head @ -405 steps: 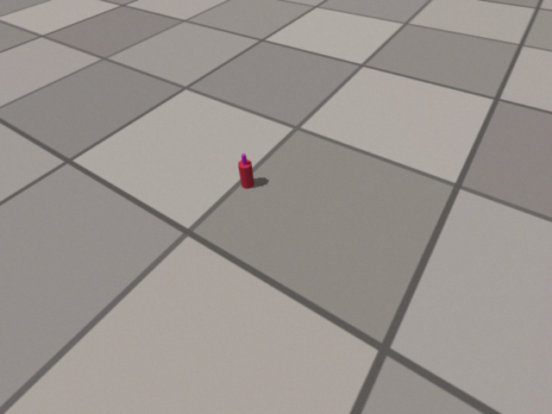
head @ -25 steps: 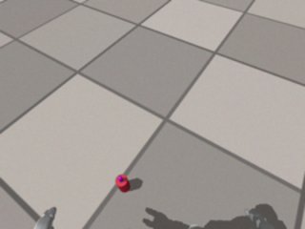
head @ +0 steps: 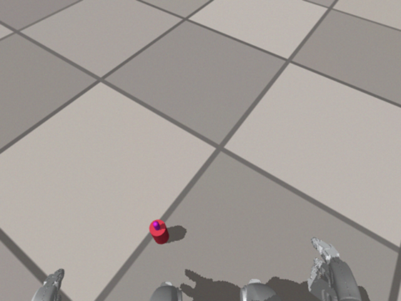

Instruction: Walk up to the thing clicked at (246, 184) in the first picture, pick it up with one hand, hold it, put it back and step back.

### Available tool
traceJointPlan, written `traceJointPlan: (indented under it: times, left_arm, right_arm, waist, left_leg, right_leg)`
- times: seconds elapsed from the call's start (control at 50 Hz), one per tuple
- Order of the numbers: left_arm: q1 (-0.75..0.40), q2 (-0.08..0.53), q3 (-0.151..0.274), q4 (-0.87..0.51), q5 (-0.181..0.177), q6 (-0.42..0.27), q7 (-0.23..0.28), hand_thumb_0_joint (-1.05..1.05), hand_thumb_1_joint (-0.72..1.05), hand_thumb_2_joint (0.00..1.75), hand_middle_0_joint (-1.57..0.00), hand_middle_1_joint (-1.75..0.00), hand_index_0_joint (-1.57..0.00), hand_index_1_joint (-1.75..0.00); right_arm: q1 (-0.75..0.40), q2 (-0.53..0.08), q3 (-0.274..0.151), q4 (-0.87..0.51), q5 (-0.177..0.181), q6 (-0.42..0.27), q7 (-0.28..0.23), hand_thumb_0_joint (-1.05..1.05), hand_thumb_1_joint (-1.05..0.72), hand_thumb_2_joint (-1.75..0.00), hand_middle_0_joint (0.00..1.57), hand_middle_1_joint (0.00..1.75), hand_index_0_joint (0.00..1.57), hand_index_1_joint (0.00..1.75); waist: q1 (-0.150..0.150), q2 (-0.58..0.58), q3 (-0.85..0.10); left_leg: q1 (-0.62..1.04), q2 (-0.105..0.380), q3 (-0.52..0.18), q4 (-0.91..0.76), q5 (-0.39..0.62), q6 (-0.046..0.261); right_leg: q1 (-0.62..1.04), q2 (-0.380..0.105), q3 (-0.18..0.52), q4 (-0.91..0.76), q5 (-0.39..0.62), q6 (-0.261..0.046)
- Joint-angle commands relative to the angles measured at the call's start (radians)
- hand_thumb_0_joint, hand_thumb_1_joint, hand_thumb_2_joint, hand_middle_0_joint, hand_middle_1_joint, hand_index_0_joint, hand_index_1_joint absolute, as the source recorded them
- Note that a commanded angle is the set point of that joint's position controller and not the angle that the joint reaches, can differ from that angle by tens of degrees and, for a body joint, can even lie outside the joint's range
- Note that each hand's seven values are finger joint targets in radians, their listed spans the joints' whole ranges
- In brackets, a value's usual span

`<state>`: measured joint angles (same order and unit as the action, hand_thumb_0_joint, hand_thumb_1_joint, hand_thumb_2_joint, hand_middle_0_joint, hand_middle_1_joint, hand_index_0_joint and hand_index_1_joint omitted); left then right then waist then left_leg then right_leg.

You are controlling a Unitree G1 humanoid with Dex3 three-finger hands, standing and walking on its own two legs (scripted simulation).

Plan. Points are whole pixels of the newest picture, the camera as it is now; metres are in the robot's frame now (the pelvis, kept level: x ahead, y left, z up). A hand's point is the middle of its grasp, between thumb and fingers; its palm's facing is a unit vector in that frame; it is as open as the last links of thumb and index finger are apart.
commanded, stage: go down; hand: left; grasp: from the side
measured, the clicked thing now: (158, 230) +0.42 +0.19 -0.59
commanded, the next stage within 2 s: approach in 2.00 s
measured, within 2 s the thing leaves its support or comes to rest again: neither
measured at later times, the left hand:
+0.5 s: hand (81, 259) +0.25 +0.32 -0.20, palm faces +0.10 -0.97 -0.21, open 17.4 cm
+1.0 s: hand (82, 243) +0.30 +0.35 -0.26, palm faces +0.10 -0.98 -0.14, open 17.2 cm
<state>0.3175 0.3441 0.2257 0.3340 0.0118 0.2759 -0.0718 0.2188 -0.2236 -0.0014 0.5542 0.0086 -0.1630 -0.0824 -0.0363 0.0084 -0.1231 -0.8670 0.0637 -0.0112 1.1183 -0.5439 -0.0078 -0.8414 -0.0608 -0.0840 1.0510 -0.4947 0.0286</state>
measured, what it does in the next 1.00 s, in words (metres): lowers itself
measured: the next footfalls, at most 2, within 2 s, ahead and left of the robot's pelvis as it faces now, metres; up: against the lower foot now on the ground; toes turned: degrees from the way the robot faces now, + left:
none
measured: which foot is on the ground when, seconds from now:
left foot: down 0.00-1.00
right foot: down 0.00-1.00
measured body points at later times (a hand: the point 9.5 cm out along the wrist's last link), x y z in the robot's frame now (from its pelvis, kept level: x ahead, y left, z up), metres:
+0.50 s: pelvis -0.04 +0.00 -0.13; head +0.12 +0.03 +0.29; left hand +0.24 +0.37 -0.19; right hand +0.12 -0.28 -0.23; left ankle +0.00 +0.12 -0.66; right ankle +0.00 -0.14 -0.66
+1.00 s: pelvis -0.08 -0.01 -0.23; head +0.12 +0.03 +0.16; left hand +0.29 +0.40 -0.25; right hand +0.06 -0.29 -0.34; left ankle -0.01 +0.12 -0.66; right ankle +0.00 -0.14 -0.66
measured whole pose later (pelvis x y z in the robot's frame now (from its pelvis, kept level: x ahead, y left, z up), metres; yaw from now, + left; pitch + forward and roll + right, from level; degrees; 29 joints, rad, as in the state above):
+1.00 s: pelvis -0.08 -0.01 -0.23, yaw -3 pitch +33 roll -5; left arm -0.47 0.73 0.71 1.01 -0.13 -0.37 -0.59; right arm 0.12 -0.33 0.06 0.67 -0.02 -0.17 -0.04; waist -0.08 -0.01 -0.14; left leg -1.91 0.06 -0.08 2.01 -0.70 -0.01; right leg -1.88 -0.08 -0.07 1.94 -0.64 0.01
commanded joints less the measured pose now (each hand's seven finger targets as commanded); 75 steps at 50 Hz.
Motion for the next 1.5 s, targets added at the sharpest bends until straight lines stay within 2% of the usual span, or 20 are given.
traceJointPlan:
  times: [0.0,0.06,0.1,0.12,0.14,0.2,0.24,0.28,0.32,0.36,0.38,0.46,0.5,0.62,0.84,0.92,1.14,1.2,1.28,1.48]
  left_arm:
    - [0.028,0.193,0.094,-0.184,-0.006,-0.045,0.009,0.0,-0.55,0.04,-0.08,-0.05,-0.07,-0.06]
    - [-0.056,0.206,0.113,-0.156,-0.012,-0.078,0.003,0.0,-0.53,0.05,-0.08,-0.05,-0.07,-0.06]
    - [-0.07,0.22,0.151,-0.025,-0.024,-0.11,-0.007,0.0,-0.52,0.05,-0.08,-0.04,-0.06,-0.05]
    - [-0.155,0.223,0.139,-0.074,-0.03,-0.146,-0.022,0.0,-0.51,0.05,-0.07,-0.04,-0.06,-0.05]
    - [-0.164,0.235,0.168,0.036,-0.039,-0.173,-0.039,0.0,-0.53,0.04,-0.08,-0.04,-0.07,-0.05]
    - [-0.295,0.301,0.212,0.061,-0.072,-0.295,-0.108,0.0,-0.53,0.0,-0.08,-0.03,-0.08,-0.03]
    - [-0.336,0.327,0.244,0.134,-0.095,-0.378,-0.162,0.0,-0.53,0.01,-0.08,-0.06,-0.08,-0.05]
    - [-0.372,0.387,0.291,0.166,-0.11,-0.452,-0.207,0.0,-0.55,0.02,-0.08,-0.07,-0.08,-0.07]
    - [-0.419,0.419,0.297,0.196,-0.106,-0.505,-0.244,0.0,-0.55,0.04,-0.07,-0.08,-0.07,-0.08]
    - [-0.425,0.411,0.32,0.29,-0.116,-0.539,-0.266,0.0,-0.55,0.07,-0.07,-0.09,-0.06,-0.1]
    - [-0.45,0.442,0.346,0.279,-0.123,-0.558,-0.277,0.0,-0.55,0.08,-0.06,-0.09,-0.05,-0.1]
    - [-0.558,0.506,0.394,0.318,-0.135,-0.609,-0.329,0.0,-0.54,0.1,-0.06,-0.1,-0.04,-0.1]
    - [-0.562,0.511,0.412,0.394,-0.141,-0.626,-0.349,0.0,-0.54,0.1,-0.05,-0.1,-0.04,-0.11]
    - [-0.791,0.62,0.47,0.423,-0.158,-0.698,-0.41,0.0,-0.47,0.11,-0.05,-0.12,-0.04,-0.11]
    - [-0.903,0.753,0.543,0.511,-0.174,-0.716,-0.5,0.0,-0.5,0.05,-0.05,-0.08,-0.05,-0.07]
    - [-0.906,0.785,0.568,0.517,-0.179,-0.712,-0.522,0.0,-0.48,0.05,-0.05,-0.07,-0.05,-0.07]
    - [-1.046,0.831,0.568,0.537,-0.189,-0.716,-0.564,0.0,-0.5,0.05,-0.05,-0.06,-0.05,-0.06]
    - [-1.055,0.869,0.592,0.539,-0.186,-0.716,-0.575,0.0,-0.5,0.05,-0.05,-0.06,-0.05,-0.06]
    - [-1.08,0.868,0.583,0.559,-0.185,-0.711,-0.582,0.0,-0.52,0.06,-0.05,-0.07,-0.04,-0.07]
    - [-1.121,0.924,0.606,0.548,-0.187,-0.703,-0.597,0.0,-0.49,0.07,-0.05,-0.07,-0.04,-0.08]
  right_arm:
    - [0.011,-0.156,-0.07,-0.138,-0.001,-0.054,-0.017,0.0,-0.91,-0.9,0.2,0.3,0.2,0.3]
    - [0.007,-0.158,-0.069,-0.127,-0.005,-0.064,-0.019,0.0,-0.91,-0.9,0.2,0.3,0.2,0.3]
    - [0.012,-0.167,-0.069,-0.104,-0.005,-0.071,-0.019,0.0,-0.93,-0.91,0.2,0.3,0.2,0.3]
    - [-0.004,-0.166,-0.067,-0.122,-0.007,-0.08,-0.016,0.0,-0.93,-0.91,0.2,0.3,0.2,0.3]
    - [0.006,-0.175,-0.071,-0.095,-0.007,-0.085,-0.012,0.0,-0.93,-0.91,0.2,0.3,0.2,0.3]
    - [-0.005,-0.186,-0.072,-0.094,-0.005,-0.106,-0.004,0.0,-0.94,-0.91,0.2,0.3,0.2,0.3]
    - [-0.001,-0.201,-0.072,-0.089,-0.004,-0.115,0.0,0.0,-0.95,-0.91,0.2,0.3,0.2,0.3]
    - [0.005,-0.211,-0.068,-0.075,-0.003,-0.116,0.003,0.0,-0.94,-0.9,0.2,0.3,0.2,0.3]
    - [0.006,-0.229,-0.073,-0.064,-0.008,-0.106,0.005,0.0,-0.93,-0.9,0.2,0.3,0.2,0.3]
    - [0.011,-0.243,-0.073,-0.053,-0.009,-0.096,0.011,0.0,-0.92,-0.9,0.2,0.3,0.2,0.3]
    - [0.004,-0.248,-0.07,-0.046,-0.009,-0.089,0.014,0.0,-0.91,-0.9,0.2,0.3,0.2,0.3]
    - [0.019,-0.271,-0.075,-0.009,-0.016,-0.064,0.022,0.0,-0.9,-0.9,0.2,0.3,0.2,0.3]
    - [0.008,-0.272,-0.071,-0.002,-0.018,-0.056,0.024,0.0,-0.9,-0.9,0.2,0.3,0.2,0.3]
    - [-0.01,-0.282,-0.061,0.004,-0.022,-0.045,0.026,0.0,-0.91,-0.9,0.2,0.3,0.2,0.3]
    - [0.015,-0.314,-0.029,0.041,-0.026,-0.036,0.029,0.0,-0.92,-0.9,0.2,0.3,0.2,0.3]
    - [0.02,-0.324,-0.022,0.052,-0.027,-0.032,0.031,0.0,-0.92,-0.91,0.2,0.3,0.2,0.3]
    - [0.014,-0.342,-0.015,0.06,-0.035,-0.037,0.037,0.0,-0.92,-0.91,0.2,0.3,0.2,0.3]
    - [0.03,-0.351,-0.009,0.069,-0.041,-0.035,0.038,0.0,-0.93,-0.91,0.2,0.3,0.2,0.3]
    - [0.019,-0.355,-0.006,0.069,-0.04,-0.036,0.041,0.0,-0.93,-0.91,0.2,0.3,0.2,0.3]
    - [0.038,-0.365,0.003,0.072,-0.041,-0.032,0.044,0.0,-0.92,-0.91,0.2,0.3,0.2,0.3]
  waist:
    - [0.0,0.09,-0.243]
    - [-0.016,0.079,-0.219]
    - [-0.02,0.04,-0.187]
    - [-0.019,0.059,-0.185]
    - [-0.026,0.05,-0.17]
    - [-0.012,0.075,-0.239]
    - [-0.012,0.058,-0.307]
    - [0.016,0.099,-0.39]
    - [0.022,0.137,-0.442]
    - [0.027,0.127,-0.476]
    - [0.046,0.149,-0.504]
    - [0.042,0.168,-0.576]
    - [0.03,0.108,-0.543]
    - [0.0,0.083,-0.546]
    - [0.008,0.155,-0.609]
    - [0.015,0.18,-0.626]
    - [-0.023,0.174,-0.575]
    - [-0.016,0.208,-0.616]
    - [-0.02,0.206,-0.58]
    - [-0.026,0.217,-0.605]
  left_leg:
    - [0.153,-0.037,-0.021,-0.135,0.391,0.005]
    - [0.097,-0.032,-0.031,-0.105,0.359,0.007]
    - [0.029,-0.036,-0.025,-0.066,0.298,0.014]
    - [0.0,-0.039,-0.018,-0.042,0.263,0.016]
    - [-0.04,-0.038,-0.023,-0.023,0.22,0.016]
    - [-0.121,-0.045,-0.012,0.062,0.148,0.021]
    - [-0.182,-0.051,-0.007,0.13,0.153,0.025]
    - [-0.206,-0.052,-0.014,0.18,0.19,0.019]
    - [-0.211,-0.048,-0.025,0.218,0.209,0.014]
    - [-0.221,-0.039,-0.047,0.244,0.229,0.01]
    - [-0.221,-0.037,-0.055,0.254,0.234,0.006]
    - [-0.233,-0.035,-0.074,0.332,0.315,0.006]
    - [-0.313,-0.037,-0.07,0.364,0.265,0.017]
    - [-0.501,-0.041,-0.051,0.454,0.031,0.028]
    - [-0.599,-0.04,-0.047,0.568,0.006,0.025]
    - [-0.582,-0.038,-0.057,0.606,0.085,0.023]
    - [-0.71,-0.035,-0.056,0.684,-0.047,0.03]
    - [-0.681,-0.035,-0.057,0.711,0.027,0.025]
    - [-0.723,-0.035,-0.06,0.721,-0.04,0.027]
    - [-0.743,-0.038,-0.059,0.768,-0.023,0.027]
  right_leg:
    - [0.12,0.057,0.016,-0.077,0.29,-0.043]
    - [0.062,0.056,0.016,-0.043,0.26,-0.043]
    - [0.012,0.054,0.021,-0.018,0.22,-0.042]
    - [-0.029,0.052,0.027,0.002,0.198,-0.042]
    - [-0.069,0.049,0.031,0.03,0.154,-0.043]
    - [-0.16,0.045,0.05,0.111,0.103,-0.045]
    - [-0.196,0.039,0.063,0.169,0.115,-0.045]
    - [-0.236,0.035,0.064,0.241,0.138,-0.051]
    - [-0.304,0.032,0.062,0.294,0.135,-0.056]
    - [-0.366,0.033,0.047,0.347,0.136,-0.06]
    - [-0.393,0.034,0.044,0.372,0.134,-0.063]
    - [-0.47,0.033,0.034,0.452,0.169,-0.068]
    - [-0.485,0.035,0.037,0.468,0.15,-0.065]
    - [-0.559,0.03,0.067,0.509,-0.016,-0.056]
    - [-0.674,0.033,0.04,0.645,-0.029,-0.062]
    - [-0.723,0.034,0.025,0.699,0.021,-0.067]
    - [-0.822,0.034,0.013,0.768,-0.063,-0.062]
    - [-0.829,0.031,0.009,0.808,-0.008,-0.065]
    - [-0.875,0.032,0.004,0.823,-0.059,-0.065]
    - [-0.902,0.031,-0.002,0.867,-0.048,-0.064]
